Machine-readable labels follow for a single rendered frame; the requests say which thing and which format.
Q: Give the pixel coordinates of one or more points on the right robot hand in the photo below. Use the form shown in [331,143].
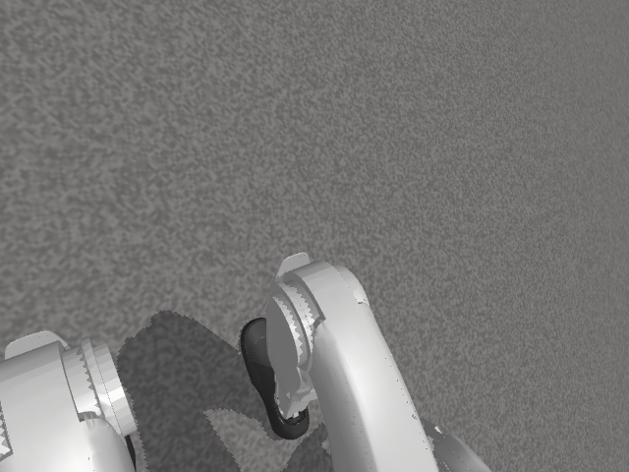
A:
[450,453]

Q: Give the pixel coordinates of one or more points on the right robot foot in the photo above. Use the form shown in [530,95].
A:
[254,350]

